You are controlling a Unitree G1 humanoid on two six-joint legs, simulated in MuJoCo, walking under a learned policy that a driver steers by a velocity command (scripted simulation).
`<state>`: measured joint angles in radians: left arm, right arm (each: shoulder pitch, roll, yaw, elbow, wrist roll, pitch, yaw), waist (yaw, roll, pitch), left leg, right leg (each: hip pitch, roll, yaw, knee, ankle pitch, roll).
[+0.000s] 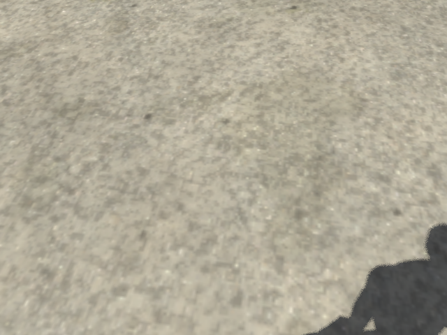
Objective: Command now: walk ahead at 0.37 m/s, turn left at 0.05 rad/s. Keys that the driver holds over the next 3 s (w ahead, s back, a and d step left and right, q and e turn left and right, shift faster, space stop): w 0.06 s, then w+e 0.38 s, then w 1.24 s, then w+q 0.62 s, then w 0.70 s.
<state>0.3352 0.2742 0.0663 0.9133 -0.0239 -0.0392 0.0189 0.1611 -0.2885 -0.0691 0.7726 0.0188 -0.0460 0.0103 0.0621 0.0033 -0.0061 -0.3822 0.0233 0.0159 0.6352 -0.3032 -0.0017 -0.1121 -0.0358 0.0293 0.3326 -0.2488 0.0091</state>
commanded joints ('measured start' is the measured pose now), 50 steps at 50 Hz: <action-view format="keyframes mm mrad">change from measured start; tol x32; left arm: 1 -64 187 40 -58 -12 -11 -7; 23 -391 19 -16 -254 2 -24 -86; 29 106 284 87 -156 13 -7 -49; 50 38 164 31 -56 5 -28 -15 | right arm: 1 -23 -58 -14 -49 6 -22 4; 30 333 -39 25 80 -6 -63 -11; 50 -197 -61 14 -81 -4 -64 25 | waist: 1 -54 -141 28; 5 -184 320 -85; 23 -133 41 133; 30 49 -156 -439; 50 13 -56 80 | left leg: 1 177 -36 55 -151 104 15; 6 520 391 -673 -467 -419 268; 21 389 224 124 -535 417 135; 27 514 250 165 -95 1141 102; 28 337 220 177 129 1017 73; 30 -255 -54 -40 764 -293 8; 31 -347 5 -120 804 -236 26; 50 -280 65 -40 -118 352 20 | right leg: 1 -156 -182 161 -114 -135 -183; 7 -750 -31 111 829 -176 -86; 19 -587 -41 -17 376 352 -25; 27 -216 110 -138 230 122 -170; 30 599 -359 798 29 -2 -462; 37 -100 -153 193 -179 253 -291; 50 149 -197 91 -120 320 -212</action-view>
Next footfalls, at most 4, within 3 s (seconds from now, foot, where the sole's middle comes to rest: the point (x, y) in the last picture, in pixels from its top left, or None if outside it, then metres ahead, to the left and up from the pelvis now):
0.06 left None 0.09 0.13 -0.78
0.56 right None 0.40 -0.13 -0.78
1.08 left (245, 259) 0.76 0.01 -0.78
1.64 right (332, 209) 0.98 -0.29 -0.78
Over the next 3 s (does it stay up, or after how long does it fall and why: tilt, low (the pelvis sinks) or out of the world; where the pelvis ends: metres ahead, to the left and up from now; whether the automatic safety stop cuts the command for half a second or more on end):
stays up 1.61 -0.22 0.00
